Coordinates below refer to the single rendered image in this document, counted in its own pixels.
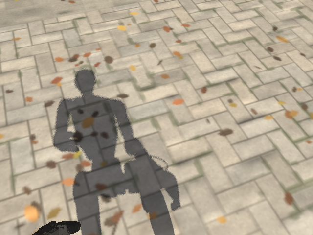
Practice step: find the robot left hand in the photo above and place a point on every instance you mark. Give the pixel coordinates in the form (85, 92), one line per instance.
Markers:
(59, 228)

